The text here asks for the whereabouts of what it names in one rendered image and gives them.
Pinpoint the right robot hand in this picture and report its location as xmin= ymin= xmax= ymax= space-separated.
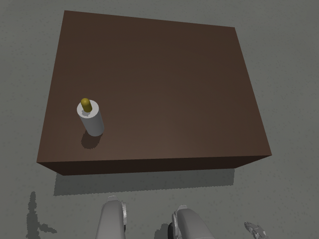
xmin=244 ymin=222 xmax=271 ymax=239

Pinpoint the bottle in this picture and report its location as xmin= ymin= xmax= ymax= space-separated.
xmin=77 ymin=98 xmax=104 ymax=136

